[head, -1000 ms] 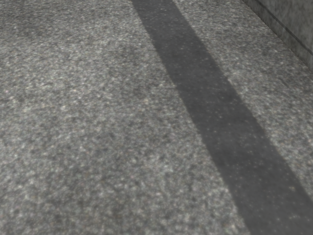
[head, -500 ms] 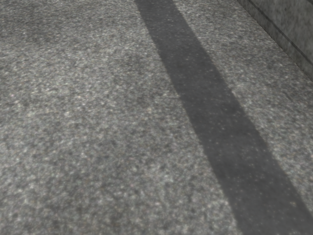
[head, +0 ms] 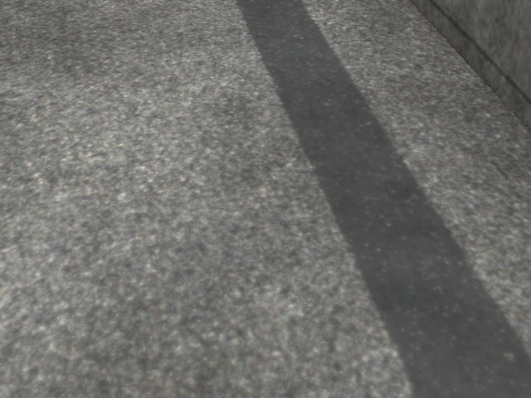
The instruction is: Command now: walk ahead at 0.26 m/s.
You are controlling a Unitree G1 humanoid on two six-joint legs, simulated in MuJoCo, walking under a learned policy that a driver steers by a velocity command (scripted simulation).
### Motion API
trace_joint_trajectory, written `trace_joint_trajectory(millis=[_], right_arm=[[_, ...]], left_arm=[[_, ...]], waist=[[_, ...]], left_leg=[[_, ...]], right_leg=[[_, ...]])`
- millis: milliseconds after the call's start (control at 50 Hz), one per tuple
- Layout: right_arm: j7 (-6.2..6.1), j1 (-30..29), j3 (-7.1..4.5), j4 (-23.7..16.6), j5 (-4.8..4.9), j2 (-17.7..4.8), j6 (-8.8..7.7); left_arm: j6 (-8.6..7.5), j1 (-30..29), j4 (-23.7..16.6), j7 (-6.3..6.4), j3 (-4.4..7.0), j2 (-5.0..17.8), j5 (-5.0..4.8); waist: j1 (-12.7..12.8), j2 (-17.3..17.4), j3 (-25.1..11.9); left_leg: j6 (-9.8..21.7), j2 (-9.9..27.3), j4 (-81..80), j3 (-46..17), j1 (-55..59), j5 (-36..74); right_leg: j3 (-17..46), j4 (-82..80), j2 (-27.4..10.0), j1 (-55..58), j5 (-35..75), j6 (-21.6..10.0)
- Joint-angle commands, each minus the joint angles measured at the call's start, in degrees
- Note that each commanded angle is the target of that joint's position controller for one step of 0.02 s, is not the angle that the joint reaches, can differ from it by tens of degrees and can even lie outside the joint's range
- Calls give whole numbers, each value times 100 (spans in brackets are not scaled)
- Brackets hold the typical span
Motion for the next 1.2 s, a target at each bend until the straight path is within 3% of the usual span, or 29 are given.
trace_joint_trajectory(millis=[20, 60, 100, 120, 160, 200, 260, 300, 360, 420, 440, 460, 480, 500, 540, 560, 580, 660, 720, 800, 860, 880, 900, 920, 940, 980, 1060, 1120, 1200], right_arm=[[-89, -483, -83, -716, 49, -211, -370], [-66, 524, -103, -398, 35, -275, -454], [-138, 1827, -176, -239, -46, -852, -506], [-172, 1626, -56, -301, -148, -694, -577], [-90, 1025, 190, -435, -220, -165, -558], [-89, 581, 307, -558, -175, -30, -509], [-64, 411, 284, -620, 12, -329, -392], [103, 736, 144, -431, 57, -806, -323], [186, 648, 110, -283, 37, -898, -324], [207, 660, 133, -263, -123, -667, -368], [241, 1622, 365, -306, -286, 158, -417], [385, 1190, 385, -457, -211, 204, -472], [432, -186, 168, -632, -45, -165, -522], [292, -315, 84, -582, -18, -334, -551], [191, -333, 163, -654, -226, -7, -447], [2, -149, -10, -767, 777, -427, -453], [-86, -182, 3, -713, 794, -428, -422], [-101, -900, 90, -1045, 411, -115, -274], [-17, -1674, 177, -1202, 350, -37, -322], [77, -2112, 90, -1385, 367, -358, -336], [102, -962, -140, -1011, 306, -868, -374], [50, -357, -220, -812, 275, -1107, -383], [-5, 119, -231, -735, 55, -1434, -343], [19, 175, -96, -688, 72, -1077, -285], [50, -101, -67, -777, 189, -895, -198], [19, -1188, 51, -898, 275, -547, -113], [-34, -1640, 44, -760, 47, -552, -95], [-74, -1530, 30, -636, 107, -585, -70], [-128, -1628, 52, -510, 249, -579, 54]], left_arm=[[-124, -1005, -729, 240, 174, 709, -50], [39, -850, -620, 191, 142, 529, 122], [-120, -1360, -925, 20, 30, 68, 351], [-254, -1450, -863, -17, 38, 97, 251], [-346, -1277, -760, -5, 79, 254, 226], [-277, -1461, -902, -74, 32, 57, 263], [-149, -1957, -981, -227, -92, -289, 171], [-98, -2341, -1099, -290, -147, -280, 109], [-97, -2133, -1022, -263, -57, 57, 60], [-181, -858, -630, -67, 276, 868, -19], [-159, 382, -386, 9, 283, 1020, 126], [-174, 1826, 27, 64, 196, 739, 293], [-308, 1780, 367, 66, 238, 702, 375], [-379, 784, 212, 37, 175, 517, 233], [-368, -17, 111, 37, -45, -233, 119], [-357, -533, -127, -44, 94, 190, -299], [-385, -603, -74, -63, 73, 162, -336], [-347, -326, 153, 59, 64, 283, -174], [-322, 66, 214, 141, 106, 547, -236], [-182, 620, 494, 195, 154, 783, -282], [-25, 294, 436, 251, 159, 790, -204], [-1, 269, 346, 253, 139, 787, -154], [-24, 943, 325, 213, -19, 258, -44], [-77, 1778, 613, 110, -171, -122, -147], [-79, 1610, 677, 71, -23, 404, -245], [60, 429, 361, 187, 53, 539, -263], [348, 453, 362, 387, 25, 130, -123], [448, 241, 385, 454, 29, 167, -114], [527, -55, 388, 428, 80, 244, -34]], waist=[[-254, -573, 437], [-544, -237, 303], [-1105, 1285, 335], [-1021, 973, 542], [-613, 769, 509], [-320, 529, 511], [-298, 446, 514], [-398, 698, 655], [-67, 683, 642], [504, 334, -540], [479, -910, -2200], [1077, -1254, -2352], [1241, -866, -302], [735, -554, 386], [150, -7, 41], [-76, -19, 98], [-164, -82, 20], [-222, -74, 583], [101, -58, 552], [178, -256, 438], [-534, -520, -346], [-751, -224, -805], [-542, 925, -1652], [-280, 1680, -2659], [-332, 989, -2559], [-89, 181, -933], [312, 698, -469], [194, 727, -694], [266, 686, -226]], left_leg=[[370, -73, -772, 130, 330, 339], [456, 59, -1202, 27, 1434, 663], [1902, 2064, -1987, -3056, 3002, 508], [1769, 2332, -2147, -3004, 2832, 227], [1382, 1814, -2140, -2052, 2208, 249], [1208, 1618, -2345, -1383, 1779, 1158], [806, 933, -2639, -326, 798, 1814], [902, 1046, -2547, -254, 403, 2617], [1017, 1583, -2072, -597, 982, 3310], [303, 657, 47, 266, 156, 4415], [-162, -92, 1787, 169, -1442, 1938], [-185, -759, 3879, -227, -2720, -1255], [216, -338, 5100, -894, -3852, -772], [418, 84, 5308, -793, -3757, -65], [543, 485, 5121, -713, -3005, 539], [309, 576, 4861, -561, -3072, 815], [178, 674, 4686, -574, -3068, 770], [-196, 791, 3276, -201, -3214, 1513], [-167, 431, 1422, 119, -2242, 2772], [39, 113, 268, 35, -2087, 3070], [353, -268, -15, 47, -723, 2879], [433, -15, -44, -26, 369, 4343], [1174, 1410, 552, -1459, 2535, 6713], [2047, 2419, 137, -3122, 3265, 7330], [1901, 2136, -122, -2898, 2547, 6246], [1430, 1584, -733, -1796, 642, 4189], [1155, 981, -1296, -819, -1253, 3287], [1234, 1020, -1436, -836, -1163, 2132], [803, 834, -1653, -934, -1685, -709]], right_leg=[[1655, -1714, -1311, -543, -1734, -1055], [840, -853, -718, -919, -1235, -808], [6, 2218, 310, -3398, -1360, -91], [546, 3469, -19, -3976, -1527, -203], [382, 5038, -132, -4088, -941, -382], [221, 4893, -341, -3971, -501, -356], [-484, 2619, -375, -2597, 181, 108], [-706, 1821, -172, -1846, -120, 324], [-576, 797, 3, -1720, 1215, -5], [-562, 817, 114, 1041, 2096, -704], [1141, 946, -1118, 3876, 2839, -1853], [3422, -272, -2175, 4566, 1704, -2413], [3207, -887, -1879, 2864, 122, -1547], [2585, -1065, -1832, 1382, -370, -1289], [1762, -1255, -1720, 332, 765, -1283], [1463, -1562, -1436, 566, 1388, -1063], [1274, -1652, -1437, 501, 1728, -1061], [288, -1889, -1018, -440, 2208, -911], [-115, -1965, -717, -676, 2356, -738], [-73, -1331, -1035, 635, 3528, -489], [-66, 172, -900, 1245, 4862, -94], [-309, 1292, -509, 809, 4275, 164], [-435, 3459, 100, -1026, 1307, 469], [319, 4968, 591, -1857, -2177, 658], [821, 5390, 274, -1853, -2038, 671], [332, 4820, -233, -2215, -1416, 742], [53, 3033, -334, -845, -805, 760], [28, 2062, -343, -447, -328, 716], [-178, 909, -175, 170, 408, 494]])
Velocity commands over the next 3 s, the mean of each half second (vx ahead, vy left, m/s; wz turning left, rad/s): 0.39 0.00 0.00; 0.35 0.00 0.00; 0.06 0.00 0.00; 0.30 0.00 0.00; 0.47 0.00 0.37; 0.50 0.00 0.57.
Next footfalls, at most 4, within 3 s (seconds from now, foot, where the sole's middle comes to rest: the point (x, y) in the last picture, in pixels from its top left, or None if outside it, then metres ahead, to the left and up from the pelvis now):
0.42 right None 0.29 -0.12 -0.78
0.88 left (242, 359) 0.63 0.09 -0.78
1.24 right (331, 379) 0.58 -0.14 -0.78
2.24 right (316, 241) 1.02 -0.13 -0.78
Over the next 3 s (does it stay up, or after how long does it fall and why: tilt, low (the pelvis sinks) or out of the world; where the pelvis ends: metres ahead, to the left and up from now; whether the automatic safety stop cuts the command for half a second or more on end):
stays up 1.20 0.13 0.00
